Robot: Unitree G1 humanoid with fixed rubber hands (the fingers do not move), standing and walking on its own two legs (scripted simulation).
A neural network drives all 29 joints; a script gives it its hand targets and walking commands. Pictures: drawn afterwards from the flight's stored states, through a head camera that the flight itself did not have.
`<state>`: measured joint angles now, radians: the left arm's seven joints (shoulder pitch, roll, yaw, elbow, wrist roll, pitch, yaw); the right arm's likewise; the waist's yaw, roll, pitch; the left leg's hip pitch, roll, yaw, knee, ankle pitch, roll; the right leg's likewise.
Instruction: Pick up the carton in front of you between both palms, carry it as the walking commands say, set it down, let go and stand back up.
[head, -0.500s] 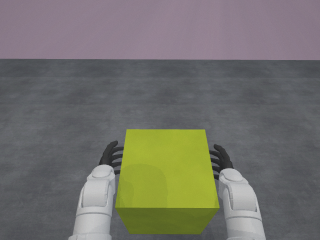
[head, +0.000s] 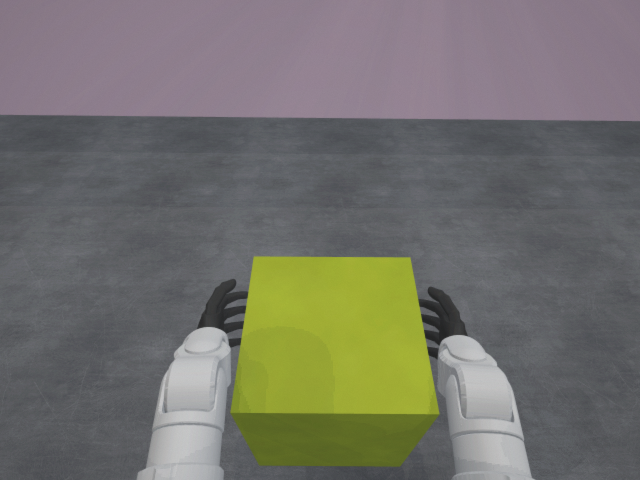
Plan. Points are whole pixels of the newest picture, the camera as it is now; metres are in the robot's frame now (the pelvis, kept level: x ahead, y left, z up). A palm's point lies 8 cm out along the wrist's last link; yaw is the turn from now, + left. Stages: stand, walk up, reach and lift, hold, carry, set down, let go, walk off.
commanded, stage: carry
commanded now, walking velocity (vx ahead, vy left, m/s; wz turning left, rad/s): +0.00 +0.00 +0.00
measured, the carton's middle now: (330, 367) +0.29 +0.00 -0.04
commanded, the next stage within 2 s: hold in 0.02 s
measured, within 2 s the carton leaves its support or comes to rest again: neither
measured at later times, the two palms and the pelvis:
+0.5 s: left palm (202, 350) +0.28 +0.17 +0.02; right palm (425, 323) +0.33 -0.13 +0.02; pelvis -0.01 -0.06 +0.00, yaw +15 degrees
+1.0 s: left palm (244, 376) +0.34 +0.15 -0.18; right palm (411, 372) +0.36 -0.15 -0.19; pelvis -0.04 -0.06 -0.12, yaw +15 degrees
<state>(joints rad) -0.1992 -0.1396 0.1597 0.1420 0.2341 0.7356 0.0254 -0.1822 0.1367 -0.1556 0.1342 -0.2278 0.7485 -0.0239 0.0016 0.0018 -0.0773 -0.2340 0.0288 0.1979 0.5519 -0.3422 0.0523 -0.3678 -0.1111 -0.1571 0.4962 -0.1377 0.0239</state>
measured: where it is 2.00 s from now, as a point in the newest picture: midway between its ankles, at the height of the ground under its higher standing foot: outside the picture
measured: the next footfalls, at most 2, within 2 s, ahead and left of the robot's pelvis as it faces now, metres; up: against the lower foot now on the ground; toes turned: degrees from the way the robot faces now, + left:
none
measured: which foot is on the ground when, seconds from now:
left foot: down 0.00-1.00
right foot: down 0.00-1.00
